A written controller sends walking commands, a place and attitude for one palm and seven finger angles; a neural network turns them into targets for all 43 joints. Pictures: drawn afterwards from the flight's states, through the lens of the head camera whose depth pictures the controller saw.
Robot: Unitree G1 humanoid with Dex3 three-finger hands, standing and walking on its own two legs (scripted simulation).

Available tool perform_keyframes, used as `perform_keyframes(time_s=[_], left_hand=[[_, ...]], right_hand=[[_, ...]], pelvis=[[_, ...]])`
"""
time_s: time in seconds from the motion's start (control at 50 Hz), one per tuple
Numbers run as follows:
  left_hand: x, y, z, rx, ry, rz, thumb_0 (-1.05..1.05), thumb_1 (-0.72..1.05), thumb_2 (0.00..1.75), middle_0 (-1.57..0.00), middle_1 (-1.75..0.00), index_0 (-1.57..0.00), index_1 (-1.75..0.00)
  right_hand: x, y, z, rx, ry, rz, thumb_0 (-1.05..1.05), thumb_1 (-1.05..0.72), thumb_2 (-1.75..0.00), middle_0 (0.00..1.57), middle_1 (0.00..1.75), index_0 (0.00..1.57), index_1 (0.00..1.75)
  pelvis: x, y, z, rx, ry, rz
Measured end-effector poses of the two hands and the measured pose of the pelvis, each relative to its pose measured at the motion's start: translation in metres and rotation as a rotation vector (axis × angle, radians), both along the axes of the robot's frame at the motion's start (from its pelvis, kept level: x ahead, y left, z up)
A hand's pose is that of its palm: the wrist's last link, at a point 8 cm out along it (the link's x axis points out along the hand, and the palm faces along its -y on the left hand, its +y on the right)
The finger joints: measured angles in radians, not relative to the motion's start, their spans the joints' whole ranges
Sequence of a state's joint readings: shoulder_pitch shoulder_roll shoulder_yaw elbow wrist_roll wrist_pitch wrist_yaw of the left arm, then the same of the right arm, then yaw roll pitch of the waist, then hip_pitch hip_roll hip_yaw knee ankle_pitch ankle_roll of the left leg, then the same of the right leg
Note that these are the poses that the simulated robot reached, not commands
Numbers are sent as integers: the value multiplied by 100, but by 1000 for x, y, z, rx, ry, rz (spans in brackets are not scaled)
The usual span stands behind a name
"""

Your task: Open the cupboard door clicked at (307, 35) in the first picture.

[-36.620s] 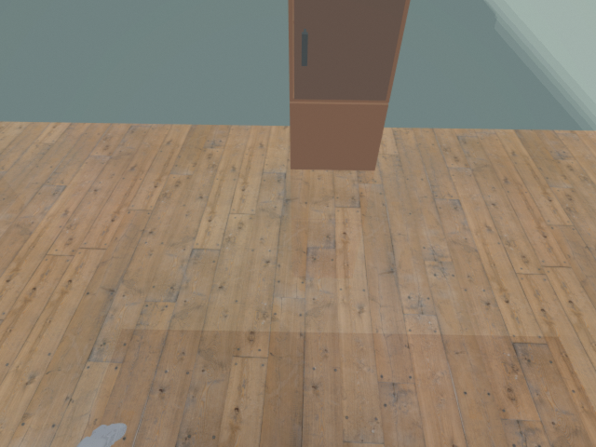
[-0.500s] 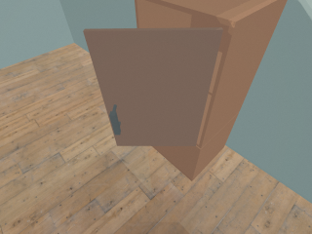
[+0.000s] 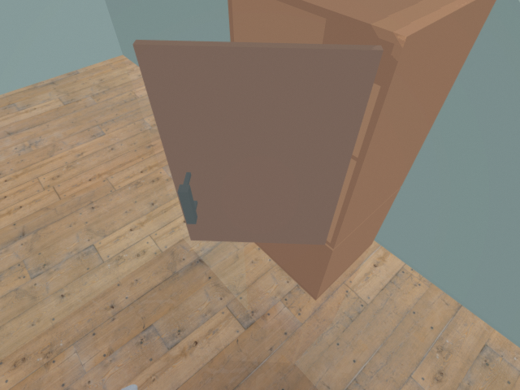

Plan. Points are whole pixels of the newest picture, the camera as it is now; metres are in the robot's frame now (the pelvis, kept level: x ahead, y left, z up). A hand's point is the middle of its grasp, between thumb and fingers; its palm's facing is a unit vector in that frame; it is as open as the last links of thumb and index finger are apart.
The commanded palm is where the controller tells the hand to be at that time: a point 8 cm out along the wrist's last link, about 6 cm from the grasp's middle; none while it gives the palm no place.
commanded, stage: raise the hand with hooked fingers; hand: left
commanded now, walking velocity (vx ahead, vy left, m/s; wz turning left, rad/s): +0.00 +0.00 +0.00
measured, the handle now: (189, 198) +0.54 +0.21 -0.11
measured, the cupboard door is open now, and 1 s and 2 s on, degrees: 45 45 45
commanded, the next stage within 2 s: none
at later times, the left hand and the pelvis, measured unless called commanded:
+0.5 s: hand (131, 381) +0.15 +0.21 -0.07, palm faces +0.12 -0.99 -0.06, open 9.6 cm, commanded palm +0.13 +0.26 -0.07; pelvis -0.04 -0.02 -0.12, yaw +2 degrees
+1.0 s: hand (124, 350) +0.19 +0.24 -0.09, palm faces -0.01 -1.00 -0.05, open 12.6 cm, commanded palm +0.17 +0.30 -0.07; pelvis -0.05 +0.01 -0.11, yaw +1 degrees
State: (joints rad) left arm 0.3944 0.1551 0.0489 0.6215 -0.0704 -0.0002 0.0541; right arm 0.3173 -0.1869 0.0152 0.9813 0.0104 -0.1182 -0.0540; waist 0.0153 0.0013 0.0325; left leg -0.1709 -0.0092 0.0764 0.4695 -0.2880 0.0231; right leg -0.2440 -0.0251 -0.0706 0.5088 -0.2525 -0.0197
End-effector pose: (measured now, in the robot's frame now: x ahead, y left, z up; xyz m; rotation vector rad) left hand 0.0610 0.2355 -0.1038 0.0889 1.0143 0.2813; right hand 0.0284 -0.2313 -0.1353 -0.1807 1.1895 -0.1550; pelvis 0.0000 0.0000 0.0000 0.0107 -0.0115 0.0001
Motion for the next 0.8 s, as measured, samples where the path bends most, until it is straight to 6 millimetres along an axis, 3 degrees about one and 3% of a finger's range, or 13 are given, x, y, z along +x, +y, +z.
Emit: perform_keyframes(time_s=[0.1, 0.16, 0.2, 0.26, 0.34, 0.38, 0.46, 0.52, 0.58, 0.66, 0.74, 0.8], left_hand=[[90, 7, 78, 51, -575, 3, 2, 85, 88, -21, -33, -20, -33], [115, 9, 98, 39, -833, -59, 1, 80, 86, -21, -36, -20, -37], [113, 6, 96, 17, -949, -123, 1, 76, 84, -21, -39, -20, -39], [91, 2, 69, -15, -992, -225, 1, 70, 81, -22, -43, -21, -43], [52, 7, 18, -61, -897, -209, 1, 61, 78, -23, -49, -22, -49], [40, 14, 6, -48, -887, -158, 1, 56, 76, -23, -52, -22, -52], [43, 27, 19, 28, -1002, -154, 2, 46, 72, -24, -58, -23, -58], [66, 27, 36, 31, -1079, -246, 2, 39, 69, -24, -62, -23, -62], [92, 24, 39, -27, -1041, -345, 1, 32, 66, -24, -66, -23, -67], [109, 28, 29, -114, -894, -339, 1, 23, 62, -25, -72, -24, -73], [105, 44, 31, -69, -867, -241, 1, 14, 58, -26, -78, -25, -79], [97, 57, 39, 3, -921, -201, 1, 7, 55, -26, -83, -26, -83]], right_hand=[[68, -22, 21, -54, -330, 38, 1, -90, -90, 20, 30, 20, 30], [109, -32, 36, -76, -498, 68, 1, -90, -90, 20, 30, 20, 30], [132, -38, 44, -91, -588, 99, 1, -90, -90, 20, 30, 20, 30], [161, -43, 47, -111, -687, 165, 1, -90, -90, 20, 30, 20, 30], [186, -42, 32, -137, -737, 233, 1, -90, -90, 20, 30, 20, 30], [191, -37, 18, -139, -733, 258, 1, -90, -90, 20, 30, 20, 30], [186, -18, -18, -106, -671, 282, 1, -90, -90, 20, 30, 20, 30], [168, -1, -44, -54, -602, 266, 1, -90, -90, 20, 30, 20, 30], [142, 11, -62, 1, -532, 209, 2, -90, -90, 20, 30, 20, 30], [105, 15, -70, 33, -450, 113, 2, -90, -90, 20, 30, 21, 30], [79, 7, -65, 3, -404, 69, 2, -90, -90, 20, 30, 21, 30], [69, -2, -61, -38, -385, 78, 2, -90, -90, 20, 30, 21, 30]], pelvis=[[-5, -2, -8, -2, 38, 34], [-11, -8, -22, 6, 107, 18], [-15, -12, -34, 12, 150, 8], [-20, -18, -57, 11, 203, 10], [-26, -22, -87, 3, 263, 22], [-29, -23, -100, -12, 280, 30], [-35, -23, -118, -44, 296, 43], [-40, -20, -123, -62, 300, 48], [-44, -16, -122, -66, 309, 45], [-47, -10, -114, -53, 319, 30], [-46, -4, -108, -43, 326, 18], [-46, 0, -107, -44, 328, 19]])
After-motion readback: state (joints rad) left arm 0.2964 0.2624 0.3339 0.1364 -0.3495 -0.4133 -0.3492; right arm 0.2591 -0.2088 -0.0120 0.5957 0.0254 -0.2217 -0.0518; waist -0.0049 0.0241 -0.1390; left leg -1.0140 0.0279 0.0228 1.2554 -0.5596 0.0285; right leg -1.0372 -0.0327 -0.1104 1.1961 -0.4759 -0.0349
